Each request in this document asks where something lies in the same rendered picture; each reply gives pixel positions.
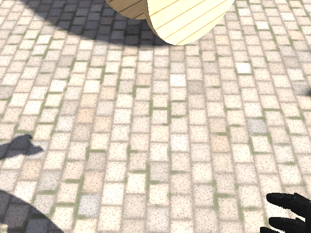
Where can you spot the robot right hand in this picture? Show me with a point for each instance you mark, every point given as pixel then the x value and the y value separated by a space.
pixel 298 204

